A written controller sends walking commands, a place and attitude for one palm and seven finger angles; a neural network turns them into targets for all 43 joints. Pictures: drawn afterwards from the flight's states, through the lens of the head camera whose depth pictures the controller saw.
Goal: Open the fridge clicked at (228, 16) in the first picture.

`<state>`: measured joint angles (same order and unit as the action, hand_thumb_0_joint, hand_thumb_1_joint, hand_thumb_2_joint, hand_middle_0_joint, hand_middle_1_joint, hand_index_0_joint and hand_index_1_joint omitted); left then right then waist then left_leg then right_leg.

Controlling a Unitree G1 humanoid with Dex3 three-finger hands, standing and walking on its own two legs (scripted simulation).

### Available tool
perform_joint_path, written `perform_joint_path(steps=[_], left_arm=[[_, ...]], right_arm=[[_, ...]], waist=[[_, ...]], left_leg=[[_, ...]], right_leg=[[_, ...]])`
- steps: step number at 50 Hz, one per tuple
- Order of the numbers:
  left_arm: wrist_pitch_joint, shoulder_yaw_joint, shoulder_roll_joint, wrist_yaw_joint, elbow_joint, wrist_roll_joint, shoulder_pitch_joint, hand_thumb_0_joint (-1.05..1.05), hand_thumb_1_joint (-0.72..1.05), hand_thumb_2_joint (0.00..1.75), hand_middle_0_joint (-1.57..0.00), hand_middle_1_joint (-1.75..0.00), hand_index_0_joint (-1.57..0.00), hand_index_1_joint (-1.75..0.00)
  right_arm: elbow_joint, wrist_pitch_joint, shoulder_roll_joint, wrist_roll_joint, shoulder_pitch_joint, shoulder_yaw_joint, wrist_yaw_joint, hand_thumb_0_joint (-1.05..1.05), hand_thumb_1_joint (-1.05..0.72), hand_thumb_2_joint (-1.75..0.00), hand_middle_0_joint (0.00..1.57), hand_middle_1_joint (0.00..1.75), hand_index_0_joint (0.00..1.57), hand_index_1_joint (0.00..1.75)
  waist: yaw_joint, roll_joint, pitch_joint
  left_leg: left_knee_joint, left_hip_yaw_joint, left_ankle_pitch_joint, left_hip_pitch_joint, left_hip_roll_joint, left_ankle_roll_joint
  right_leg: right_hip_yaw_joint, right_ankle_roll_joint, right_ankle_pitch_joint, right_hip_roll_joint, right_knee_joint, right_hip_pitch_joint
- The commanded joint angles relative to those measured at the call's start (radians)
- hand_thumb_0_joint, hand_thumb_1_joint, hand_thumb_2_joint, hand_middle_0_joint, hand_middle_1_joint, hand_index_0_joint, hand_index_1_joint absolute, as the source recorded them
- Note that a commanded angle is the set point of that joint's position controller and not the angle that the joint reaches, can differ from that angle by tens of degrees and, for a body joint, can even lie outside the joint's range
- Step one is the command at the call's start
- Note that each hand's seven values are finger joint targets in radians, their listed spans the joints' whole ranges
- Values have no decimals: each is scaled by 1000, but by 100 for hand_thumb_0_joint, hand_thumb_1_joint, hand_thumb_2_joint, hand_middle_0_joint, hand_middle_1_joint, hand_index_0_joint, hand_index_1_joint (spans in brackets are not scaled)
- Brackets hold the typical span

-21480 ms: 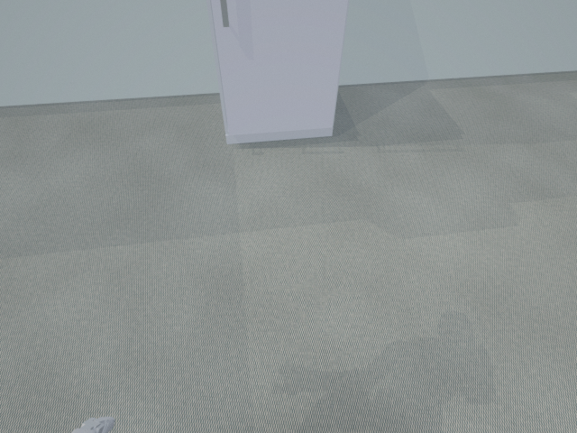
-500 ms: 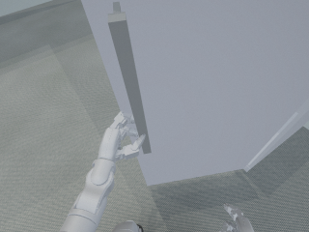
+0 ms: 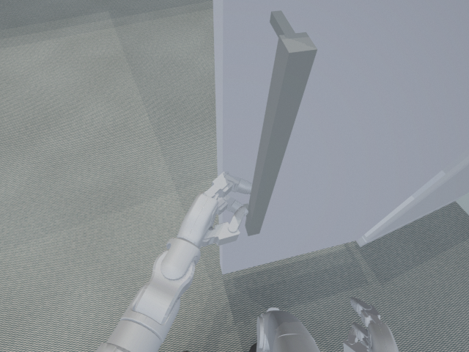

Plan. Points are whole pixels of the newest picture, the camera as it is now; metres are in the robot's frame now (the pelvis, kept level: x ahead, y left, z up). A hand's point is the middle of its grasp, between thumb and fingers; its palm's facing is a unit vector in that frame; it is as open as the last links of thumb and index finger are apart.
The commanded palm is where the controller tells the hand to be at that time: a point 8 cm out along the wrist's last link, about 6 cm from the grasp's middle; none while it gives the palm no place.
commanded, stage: walk backward, drawing the door open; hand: left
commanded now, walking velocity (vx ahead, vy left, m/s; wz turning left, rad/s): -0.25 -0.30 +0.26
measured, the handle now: (260, 164) +0.37 -0.04 +0.11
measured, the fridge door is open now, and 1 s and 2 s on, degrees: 80 85 82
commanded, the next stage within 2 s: stop walking and hold the door back in 0.14 s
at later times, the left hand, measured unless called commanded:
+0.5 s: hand (259, 261) +0.25 -0.04 +0.02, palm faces -0.06 -0.99 -0.16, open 4.7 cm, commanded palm +0.24 +0.04 +0.01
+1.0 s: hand (236, 250) +0.27 +0.00 +0.01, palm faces +0.04 -0.98 -0.19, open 4.5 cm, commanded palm +0.25 +0.04 +0.01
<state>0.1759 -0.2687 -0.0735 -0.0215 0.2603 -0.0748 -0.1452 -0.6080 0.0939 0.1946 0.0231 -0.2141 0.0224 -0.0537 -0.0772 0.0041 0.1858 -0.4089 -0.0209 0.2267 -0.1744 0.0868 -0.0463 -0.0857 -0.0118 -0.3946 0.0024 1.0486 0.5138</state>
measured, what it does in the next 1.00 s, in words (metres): steps to the right: right foot, then left foot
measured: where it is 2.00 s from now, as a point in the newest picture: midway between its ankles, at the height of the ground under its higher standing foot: outside the picture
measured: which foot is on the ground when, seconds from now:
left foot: down 0.00-0.20, up 0.22-0.48, down 0.50-1.00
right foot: up 0.00-0.18, down 0.20-1.00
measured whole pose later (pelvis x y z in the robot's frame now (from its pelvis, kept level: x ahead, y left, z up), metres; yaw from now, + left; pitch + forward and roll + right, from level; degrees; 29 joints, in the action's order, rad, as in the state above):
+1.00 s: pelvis -0.10 -0.15 -0.01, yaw +11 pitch -1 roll +1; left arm 0.16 -0.07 -0.14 0.02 0.89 0.04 -0.60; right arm -0.74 0.06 0.23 -0.02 -0.29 -0.01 -0.09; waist -0.03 -0.02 0.14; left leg -0.51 0.11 0.32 -0.18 -0.05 0.08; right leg -0.09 0.00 -0.29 -0.05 0.57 0.27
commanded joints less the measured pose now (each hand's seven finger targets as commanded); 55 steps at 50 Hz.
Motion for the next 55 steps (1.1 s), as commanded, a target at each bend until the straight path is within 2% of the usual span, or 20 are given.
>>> perform_joint_path(steps=[1, 7, 9, 10, 11, 12, 15, 18, 24, 26, 28, 31, 34, 36, 39, 42, 45, 47, 49, 55], left_arm=[[41, -19, 74, -7, -214, 11, -184, 0, 90, 90, -45, -140, -45, -140], [79, 18, 29, -1, -312, 40, -168, 0, 90, 90, -45, -140, -45, -140], [94, 74, -49, 9, -372, 43, -175, 0, 90, 90, -45, -140, -45, -140], [95, 126, -108, 21, -396, 50, -172, 0, 90, 90, -45, -140, -45, -140], [70, 141, -108, 31, -338, 78, -78, 0, 90, 90, -45, -140, -45, -140], [41, 158, -107, 28, -297, 85, -52, 0, 90, 90, -45, -140, -45, -140], [27, 248, -165, 68, -262, 80, -261, 0, 90, 90, -45, -140, -45, -140], [1, 307, -190, 89, -109, 88, -329, 0, 90, 90, -45, -140, -45, -140], [-11, 248, -176, 74, 39, 79, -534, 0, 90, 90, -45, -140, -45, -140], [-9, 250, -187, 72, 126, 94, -577, 0, 90, 90, -45, -140, -45, -140], [5, 238, -164, 80, 219, 82, -703, 0, 90, 90, -45, -140, -45, -140], [15, 235, -138, 61, 335, 103, -819, 0, 90, 90, -45, -140, -45, -140], [30, 155, -32, 43, 392, 129, -930, 0, 90, 90, -45, -140, -45, -140], [24, 90, 23, 36, 424, 136, -958, 0, 90, 90, -45, -140, -45, -140], [20, 170, -71, 44, 494, 133, -930, 0, 90, 90, -45, -140, -45, -140], [33, 241, -165, 55, 454, 120, -946, 0, 90, 90, -45, -140, -45, -140], [62, 214, -105, 44, 414, 120, -892, 0, 90, 90, -45, -140, -45, -140], [67, 214, -102, 42, 408, 119, -834, 0, 90, 90, -45, -140, -45, -140], [66, 206, -84, 38, 383, 118, -791, 0, 90, 90, -45, -140, -45, -140], [63, 209, -115, 45, 366, 121, -796, 0, 90, 90, -45, -140, -45, -140]], right_arm=[[108, 46, 178, -28, 35, 59, 8, 0, -90, -90, 20, 30, 20, 30], [118, 53, 123, -48, 59, 52, 18, 0, -90, -90, 20, 30, 20, 30], [114, 46, 67, -70, 67, 32, 21, 0, -90, -90, 20, 30, 20, 30], [120, 41, 36, -77, 84, 23, 23, 0, -90, -90, 20, 30, 20, 30], [120, 52, 55, -86, 91, 42, 26, 0, -90, -90, 20, 30, 20, 30], [114, 65, 68, -63, 102, 57, -1, 0, -90, -90, 20, 30, 20, 30], [87, 32, 48, -25, 148, -4, -33, 0, -90, -90, 20, 30, 20, 30], [92, -5, 64, -26, 140, -13, -39, 0, -90, -90, 20, 30, 20, 30], [86, -64, 128, -31, 84, 8, -31, 0, -90, -90, 20, 30, 20, 30], [67, -71, 144, -38, 71, 19, -31, 0, -90, -90, 20, 30, 20, 30], [74, -74, 151, -36, 71, 8, -30, 0, -90, -90, 20, 30, 20, 30], [66, -71, 165, -60, 42, 22, -30, 0, -90, -90, 20, 30, 20, 30], [40, -30, 173, -57, 13, 16, -41, 0, -90, -90, 20, 30, 20, 30], [23, -7, 165, -64, -14, 14, -48, 0, -90, -90, 20, 30, 20, 30], [-13, 0, 177, -54, -75, 31, -55, 0, -90, -90, 20, 30, 20, 30], [-28, 11, 174, -49, -75, 20, -58, 0, -90, -90, 20, 30, 20, 30], [-12, 16, 176, -41, -29, 11, -54, 0, -90, -90, 20, 30, 20, 30], [-9, 15, 173, -38, -35, 10, -42, 0, -90, -90, 20, 30, 20, 30], [-6, 14, 175, -39, -31, 13, -32, 0, -90, -90, 20, 30, 20, 30], [-2, 0, 176, -48, -42, 15, -44, 0, -90, -90, 20, 30, 20, 30]], waist=[[54, -143, -288], [43, -214, -297], [53, -18, -356], [57, 141, -382], [84, 396, -412], [92, 491, -384], [77, 226, -358], [90, 275, -395], [81, 118, -429], [87, -17, -418], [78, -192, -340], [85, -37, -277], [77, -12, -316], [63, 102, -334], [69, 276, -319], [58, 155, -377], [66, -20, -428], [70, 15, -419], [72, 14, -435], [54, 67, -462]], left_leg=[[9, -139, -580, 197, 275, 166], [-37, -159, -273, -19, 181, 130], [-199, -35, -186, -32, 50, 61], [-350, 55, 106, -176, -31, 38], [-567, 59, 328, -218, -100, 19], [-689, 22, 372, -203, -81, 28], [-627, 71, 338, -230, -69, 35], [-399, 91, 269, -164, -83, 50], [52, 77, 77, 32, -77, 67], [140, 55, 69, 103, -36, 97], [167, -90, 187, -14, 84, 176], [110, -167, 190, -105, 138, 232], [-3, -101, 110, -44, 79, 184], [-54, -50, 132, -133, 11, 142], [-199, 20, 201, -147, -69, 84], [-32, 15, 9, -48, -28, 79], [2, -135, -383, 133, 94, 129], [-23, -194, -600, 219, 140, 148], [-77, -130, -658, 248, 129, 129], [-92, -26, -396, 82, 49, 66]], right_leg=[[62, -14, 10, -52, 5, 17], [-2, -35, 72, -17, -574, -351], [-14, -26, 323, -53, -729, -449], [37, 47, 567, -161, -665, -523], [133, 161, 520, -291, -660, -454], [189, 223, 473, -313, -668, -345], [125, 192, 814, -308, -560, -426], [164, 151, 846, -314, -584, -509], [285, 104, 422, -341, -684, -503], [213, 56, 195, -253, -647, -427], [32, 8, -25, -119, -489, -358], [3, 6, 15, -67, -380, -346], [46, 23, 54, -77, -557, -352], [171, 55, 24, -142, -607, -428], [418, 140, -110, -311, -764, -377], [261, 120, 305, -275, -603, -455], [76, 21, 334, -105, -446, -323], [64, 16, 206, -75, -453, -255], [71, 24, 258, -75, -520, -276], [171, 72, 629, -165, -547, -457]])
